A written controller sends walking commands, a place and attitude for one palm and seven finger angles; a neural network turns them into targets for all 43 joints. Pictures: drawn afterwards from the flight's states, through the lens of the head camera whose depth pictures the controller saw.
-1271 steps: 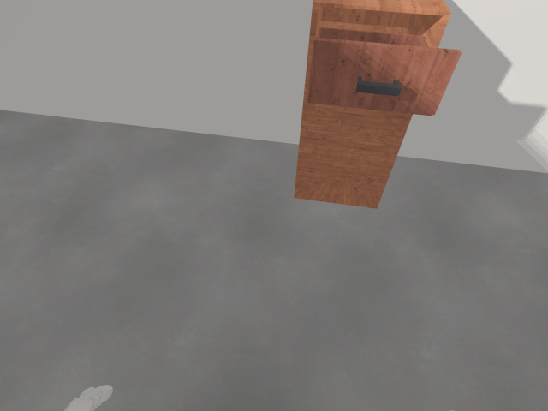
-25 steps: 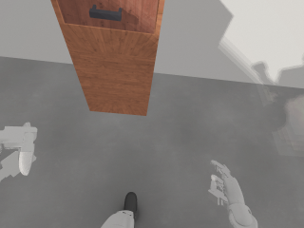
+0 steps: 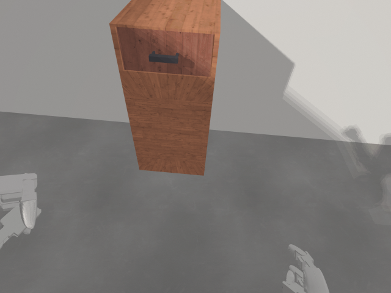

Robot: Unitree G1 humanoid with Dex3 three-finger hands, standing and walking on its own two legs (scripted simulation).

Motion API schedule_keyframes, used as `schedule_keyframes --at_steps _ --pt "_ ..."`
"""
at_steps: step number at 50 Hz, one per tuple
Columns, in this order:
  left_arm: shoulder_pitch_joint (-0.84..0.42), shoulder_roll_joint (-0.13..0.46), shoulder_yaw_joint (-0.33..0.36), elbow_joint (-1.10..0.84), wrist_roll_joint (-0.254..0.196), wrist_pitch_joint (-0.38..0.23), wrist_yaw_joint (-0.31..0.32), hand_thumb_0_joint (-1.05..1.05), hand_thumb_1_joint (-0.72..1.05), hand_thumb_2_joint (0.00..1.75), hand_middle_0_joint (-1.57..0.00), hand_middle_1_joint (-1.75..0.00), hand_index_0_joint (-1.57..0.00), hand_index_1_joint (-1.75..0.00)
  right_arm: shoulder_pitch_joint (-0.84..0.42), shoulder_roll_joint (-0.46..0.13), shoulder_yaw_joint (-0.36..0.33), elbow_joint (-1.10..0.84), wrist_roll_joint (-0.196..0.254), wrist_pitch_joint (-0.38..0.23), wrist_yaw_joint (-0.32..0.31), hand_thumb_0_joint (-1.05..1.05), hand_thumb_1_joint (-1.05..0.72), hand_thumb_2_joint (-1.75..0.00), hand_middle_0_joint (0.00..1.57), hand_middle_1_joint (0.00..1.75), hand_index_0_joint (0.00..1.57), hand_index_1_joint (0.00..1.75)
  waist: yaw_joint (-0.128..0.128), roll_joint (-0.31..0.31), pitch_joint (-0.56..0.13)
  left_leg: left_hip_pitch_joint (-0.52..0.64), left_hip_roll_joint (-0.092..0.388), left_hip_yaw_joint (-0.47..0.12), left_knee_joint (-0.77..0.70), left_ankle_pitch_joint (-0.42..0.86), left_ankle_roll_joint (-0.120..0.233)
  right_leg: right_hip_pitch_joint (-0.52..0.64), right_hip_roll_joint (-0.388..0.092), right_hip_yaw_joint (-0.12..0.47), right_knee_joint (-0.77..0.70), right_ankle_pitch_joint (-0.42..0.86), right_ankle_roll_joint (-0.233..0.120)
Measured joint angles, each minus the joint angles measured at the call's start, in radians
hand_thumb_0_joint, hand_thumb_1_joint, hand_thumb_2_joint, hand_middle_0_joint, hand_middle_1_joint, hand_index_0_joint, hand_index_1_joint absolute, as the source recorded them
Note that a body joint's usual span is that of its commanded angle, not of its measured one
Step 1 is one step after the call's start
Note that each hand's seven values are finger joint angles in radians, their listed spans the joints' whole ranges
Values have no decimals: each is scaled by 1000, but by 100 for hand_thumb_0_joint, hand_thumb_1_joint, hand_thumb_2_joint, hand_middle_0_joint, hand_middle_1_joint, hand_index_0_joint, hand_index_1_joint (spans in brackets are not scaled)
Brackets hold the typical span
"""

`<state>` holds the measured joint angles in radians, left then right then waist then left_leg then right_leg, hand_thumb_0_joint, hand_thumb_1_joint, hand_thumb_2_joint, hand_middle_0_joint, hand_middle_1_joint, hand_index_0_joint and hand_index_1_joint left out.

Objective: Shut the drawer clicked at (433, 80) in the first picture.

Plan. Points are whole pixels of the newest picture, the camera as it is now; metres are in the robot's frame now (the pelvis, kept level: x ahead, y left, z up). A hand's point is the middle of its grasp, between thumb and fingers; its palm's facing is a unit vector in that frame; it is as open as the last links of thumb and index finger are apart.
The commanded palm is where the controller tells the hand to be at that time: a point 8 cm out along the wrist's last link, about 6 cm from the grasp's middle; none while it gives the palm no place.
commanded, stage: stop stepping back and stand still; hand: left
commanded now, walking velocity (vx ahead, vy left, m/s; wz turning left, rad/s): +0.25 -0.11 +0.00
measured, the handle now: (164, 56) +0.95 +0.16 +0.04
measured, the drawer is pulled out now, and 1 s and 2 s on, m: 0.00 0.00 0.00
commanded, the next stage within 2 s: let the arm hang, fingers relaxed in 0.42 s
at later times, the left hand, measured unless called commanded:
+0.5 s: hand out of the picture +0.14 +0.26 +0.19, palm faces +0.39 -0.77 -0.50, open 3.3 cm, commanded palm none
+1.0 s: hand out of the picture -0.06 +0.22 -0.17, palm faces +0.09 -0.97 -0.23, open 4.3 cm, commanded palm none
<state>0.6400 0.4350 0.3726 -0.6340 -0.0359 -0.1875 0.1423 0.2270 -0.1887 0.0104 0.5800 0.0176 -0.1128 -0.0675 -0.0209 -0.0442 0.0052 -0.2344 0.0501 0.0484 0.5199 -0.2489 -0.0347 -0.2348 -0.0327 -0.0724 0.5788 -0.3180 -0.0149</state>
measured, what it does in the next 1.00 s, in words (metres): steps on the spot: right foot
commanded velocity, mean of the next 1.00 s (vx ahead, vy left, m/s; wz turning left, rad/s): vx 0.08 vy -0.02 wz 0.00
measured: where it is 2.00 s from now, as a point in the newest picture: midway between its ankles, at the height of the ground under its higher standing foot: outside the picture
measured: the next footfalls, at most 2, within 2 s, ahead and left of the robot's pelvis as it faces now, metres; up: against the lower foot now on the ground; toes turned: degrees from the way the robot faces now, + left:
right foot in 0.50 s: +0.02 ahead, -0.11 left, +0.00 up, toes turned +1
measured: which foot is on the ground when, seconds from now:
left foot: down 0.00-1.00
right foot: down 0.00-0.24, up 0.26-0.48, down 0.50-1.00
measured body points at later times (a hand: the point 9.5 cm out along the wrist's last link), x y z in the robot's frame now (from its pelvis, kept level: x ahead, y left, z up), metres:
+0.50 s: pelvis -0.04 +0.01 +0.00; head -0.04 +0.04 +0.45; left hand +0.12 +0.30 +0.22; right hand +0.10 -0.20 -0.09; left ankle +0.00 +0.14 -0.73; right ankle -0.03 -0.11 -0.73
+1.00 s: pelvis -0.03 +0.02 +0.00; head +0.00 +0.03 +0.45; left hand -0.06 +0.27 -0.15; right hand +0.00 -0.22 -0.15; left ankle +0.01 +0.15 -0.73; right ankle -0.02 -0.11 -0.73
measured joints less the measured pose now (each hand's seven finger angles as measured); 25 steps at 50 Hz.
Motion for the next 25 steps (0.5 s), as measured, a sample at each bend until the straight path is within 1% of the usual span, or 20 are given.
schedule_keyframes --at_steps 2,3,4,6,7,8,9,10,11,12,13,15,16,17,18,19,21,23,24,25 --pt "-3 16 22 7 -4 -14 3 2 89 90 -141 -160 -140 -160 7 13 8 1 1 1 5 2 -91 -89 20 30 20 30 -1 24 -8 -19 13 -11 30 -24 12 2 16 -7 -12 11 -6" --pt "-10 14 28 16 -4 -18 5 2 89 90 -141 -160 -140 -160 11 17 10 4 1 6 6 2 -91 -89 20 30 20 30 2 34 -16 -39 14 -20 64 -76 23 -4 24 -8 -11 -1 -13" --pt "-19 7 30 27 -5 -20 7 1 89 90 -141 -160 -140 -160 14 19 10 11 1 14 6 2 -91 -89 20 30 20 30 6 39 -24 -70 10 -26 125 -130 32 -13 27 -7 -9 -11 -24" --pt "-45 -19 23 55 -3 -19 10 1 89 90 -141 -160 -140 -160 16 16 9 35 1 28 7 2 -91 -89 21 30 20 30 23 33 -31 -142 -13 -20 316 -181 45 -26 21 2 -18 25 -38" --pt "-58 -35 16 70 -2 -17 10 1 89 90 -141 -160 -141 -160 16 13 9 48 -2 34 7 2 -91 -89 21 30 20 30 30 26 -31 -164 -22 -11 379 -186 51 -30 14 6 -23 56 -39" --pt "-67 -50 9 84 -1 -14 11 1 89 90 -141 -160 -141 -160 18 9 9 60 -5 39 7 2 -91 -89 21 30 20 30 32 19 -31 -170 -24 -1 393 -183 57 -33 9 7 -23 66 -34" --pt "-72 -65 1 96 1 -9 12 1 89 90 -141 -160 -141 -160 23 6 11 67 -9 44 6 2 -91 -89 21 30 20 30 31 14 -33 -162 -19 10 363 -178 61 -37 3 3 -17 58 -29" --pt "-76 -78 -9 102 1 -2 13 1 89 90 -141 -160 -141 -160 29 1 12 69 -11 47 2 2 -91 -89 21 30 20 30 28 12 -35 -142 -12 17 301 -171 63 -46 -1 -7 0 26 -22" --pt "-79 -91 -21 101 2 5 14 1 89 90 -141 -160 -141 -160 35 -7 12 65 -14 46 -3 2 -91 -89 21 30 21 30 25 17 -35 -113 -5 15 220 -179 64 -63 -1 -19 33 -23 -19" --pt "-82 -101 -30 92 1 10 15 1 89 90 -141 -160 -141 -160 38 -18 11 55 -17 38 -9 2 -91 -89 21 30 21 30 20 30 -33 -95 1 -5 141 -195 72 -93 7 -26 86 -92 -17" --pt "-91 -104 -35 86 5 13 18 1 89 90 -141 -160 -141 -160 32 -19 6 54 -19 31 -14 2 -91 -89 21 30 21 30 15 28 -17 -107 1 -9 139 -112 75 -128 11 -14 175 -152 -11" --pt "-105 -87 -33 73 20 13 19 1 89 90 -141 -160 -141 -160 21 5 1 62 -25 17 -12 2 -91 -89 21 30 20 30 8 0 19 -105 -10 2 149 -38 72 -194 23 33 392 -173 -4" --pt "-104 -71 -28 61 24 8 16 2 89 90 -141 -160 -141 -160 25 19 3 65 -25 10 -6 2 -91 -89 21 30 20 30 1 -12 24 -97 -14 0 133 -24 70 -217 27 40 468 -163 1" --pt "-98 -55 -21 44 26 3 13 2 89 90 -141 -160 -141 -160 33 32 6 66 -23 2 2 2 -91 -89 20 30 20 30 -5 -21 24 -88 -15 -5 109 -11 67 -231 27 37 507 -146 6" --pt "-87 -42 -13 24 27 -3 13 2 89 90 -141 -160 -141 -160 41 42 10 68 -21 -5 11 2 -91 -89 20 30 20 30 -11 -24 22 -79 -13 -11 82 2 64 -234 24 27 506 -127 10" --pt "-72 -31 -4 4 26 -11 13 2 89 90 -141 -160 -141 -160 49 49 15 69 -20 -11 17 2 -91 -89 20 30 20 30 -14 -21 18 -71 -8 -17 55 16 60 -225 21 13 471 -112 13" --pt "-38 -12 16 -25 24 -29 16 2 89 90 -141 -160 -141 -160 64 55 23 63 -21 -15 23 2 -91 -89 21 30 20 30 -12 -4 9 -62 8 -24 14 37 52 -180 18 -18 335 -112 13" --pt "-9 4 36 -32 23 -43 17 2 89 90 -141 -160 -141 -160 75 53 23 49 -24 -8 22 2 -91 -89 21 30 20 30 -6 21 0 -73 23 -29 13 35 46 -107 23 -46 174 -139 7" --pt "1 16 47 -30 23 -45 18 2 89 90 -141 -160 -141 -160 77 51 22 40 -24 -1 21 2 -91 -89 21 30 20 30 -4 27 -5 -93 23 -29 41 9 46 -64 24 -44 85 -157 -2" --pt "9 31 63 -30 21 -47 19 1 89 90 -141 -160 -141 -160 77 50 20 29 -21 6 20 2 -91 -89 21 30 21 30 0 14 -13 -130 10 -20 94 -47 49 -33 16 -7 -8 -175 -23"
